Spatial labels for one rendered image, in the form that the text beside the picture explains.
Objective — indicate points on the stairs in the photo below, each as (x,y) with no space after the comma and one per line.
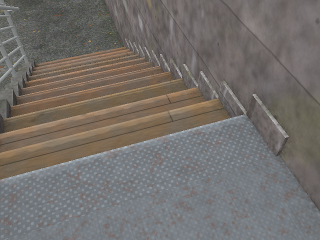
(84,105)

